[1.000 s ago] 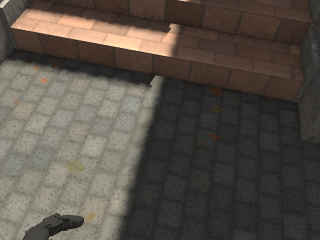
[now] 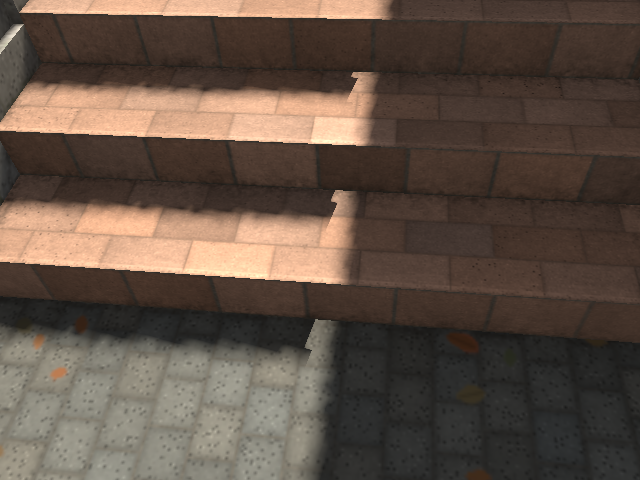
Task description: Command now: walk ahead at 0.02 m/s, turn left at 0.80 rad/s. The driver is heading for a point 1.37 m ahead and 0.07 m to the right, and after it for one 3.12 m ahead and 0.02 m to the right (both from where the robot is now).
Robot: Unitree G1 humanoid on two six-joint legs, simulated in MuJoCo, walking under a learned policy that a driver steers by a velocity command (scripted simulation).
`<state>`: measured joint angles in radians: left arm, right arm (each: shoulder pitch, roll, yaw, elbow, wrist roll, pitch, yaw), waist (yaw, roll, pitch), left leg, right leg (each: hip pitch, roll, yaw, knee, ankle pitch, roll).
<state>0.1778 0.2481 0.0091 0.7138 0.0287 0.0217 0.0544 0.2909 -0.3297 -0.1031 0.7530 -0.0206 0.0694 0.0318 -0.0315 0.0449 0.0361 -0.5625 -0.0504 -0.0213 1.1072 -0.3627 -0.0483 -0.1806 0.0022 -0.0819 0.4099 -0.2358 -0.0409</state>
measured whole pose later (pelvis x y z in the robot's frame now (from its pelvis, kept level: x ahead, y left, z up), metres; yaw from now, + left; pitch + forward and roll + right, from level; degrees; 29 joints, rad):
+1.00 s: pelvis +0.00 +0.00 +0.00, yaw -17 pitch +0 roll +1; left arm 0.20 0.27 0.05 0.68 0.01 0.03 0.02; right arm 0.23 -0.31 -0.05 0.76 -0.03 0.07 0.00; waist -0.02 0.05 0.05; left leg -0.48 0.04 -0.01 0.93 -0.32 -0.05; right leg -0.20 0.10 0.07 0.39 -0.19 -0.10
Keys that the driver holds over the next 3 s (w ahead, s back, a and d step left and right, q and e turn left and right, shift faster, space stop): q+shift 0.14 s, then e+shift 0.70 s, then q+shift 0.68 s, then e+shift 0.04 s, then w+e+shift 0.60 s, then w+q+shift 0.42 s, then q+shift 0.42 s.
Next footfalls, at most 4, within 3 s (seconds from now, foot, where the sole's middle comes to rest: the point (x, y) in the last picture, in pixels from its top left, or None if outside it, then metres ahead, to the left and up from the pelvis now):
0.22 left None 0.03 0.14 -0.78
0.70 right None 0.03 -0.07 -0.78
1.28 left None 0.06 0.10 -0.78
1.94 right None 0.29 -0.11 -0.78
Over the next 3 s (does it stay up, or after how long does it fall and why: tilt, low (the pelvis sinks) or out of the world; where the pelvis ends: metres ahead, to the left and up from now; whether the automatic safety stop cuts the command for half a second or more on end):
stays up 1.01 -0.21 0.15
